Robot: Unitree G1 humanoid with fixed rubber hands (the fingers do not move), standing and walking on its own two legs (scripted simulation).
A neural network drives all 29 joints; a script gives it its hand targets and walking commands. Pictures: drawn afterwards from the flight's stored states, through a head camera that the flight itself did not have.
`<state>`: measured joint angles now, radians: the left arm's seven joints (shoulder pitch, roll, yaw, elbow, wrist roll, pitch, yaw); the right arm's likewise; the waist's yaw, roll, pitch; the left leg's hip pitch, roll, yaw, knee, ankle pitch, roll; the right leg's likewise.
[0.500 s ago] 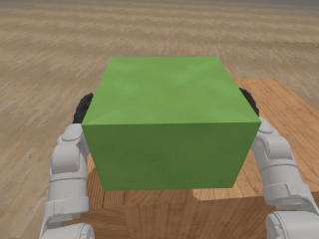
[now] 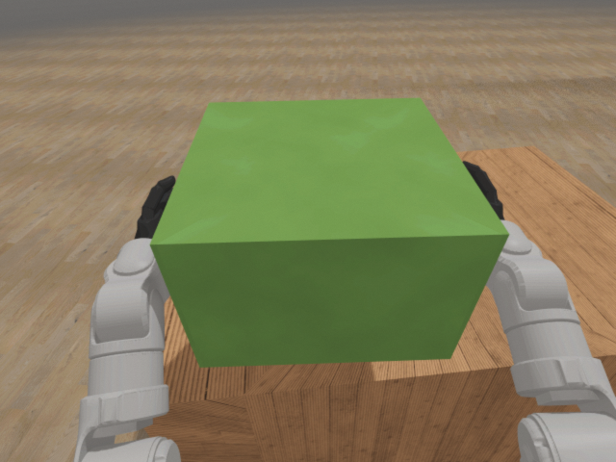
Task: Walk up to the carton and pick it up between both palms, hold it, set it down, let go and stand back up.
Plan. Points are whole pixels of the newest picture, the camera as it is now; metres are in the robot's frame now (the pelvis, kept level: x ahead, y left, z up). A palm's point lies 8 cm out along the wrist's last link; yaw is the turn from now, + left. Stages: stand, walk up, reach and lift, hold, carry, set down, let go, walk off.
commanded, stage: hold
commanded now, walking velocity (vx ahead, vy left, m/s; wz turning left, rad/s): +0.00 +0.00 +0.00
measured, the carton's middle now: (320, 220) +0.39 -0.01 +0.18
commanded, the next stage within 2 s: set down in 0.22 s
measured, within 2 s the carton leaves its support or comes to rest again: neither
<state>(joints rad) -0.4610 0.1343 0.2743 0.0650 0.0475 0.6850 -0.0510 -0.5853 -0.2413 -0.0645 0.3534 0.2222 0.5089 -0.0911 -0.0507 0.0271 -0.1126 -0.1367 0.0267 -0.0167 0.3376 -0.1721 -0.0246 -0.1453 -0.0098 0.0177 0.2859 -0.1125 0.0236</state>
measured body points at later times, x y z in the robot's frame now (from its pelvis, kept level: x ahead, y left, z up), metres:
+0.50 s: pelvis +0.01 +0.00 +0.00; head -0.03 +0.03 +0.45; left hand +0.38 +0.21 +0.18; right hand +0.39 -0.20 +0.20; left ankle +0.01 +0.13 -0.75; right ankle +0.03 -0.13 -0.75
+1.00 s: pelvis +0.03 +0.00 +0.00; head +0.02 +0.01 +0.45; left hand +0.40 +0.20 +0.15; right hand +0.40 -0.21 +0.14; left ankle +0.01 +0.13 -0.75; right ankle +0.03 -0.13 -0.75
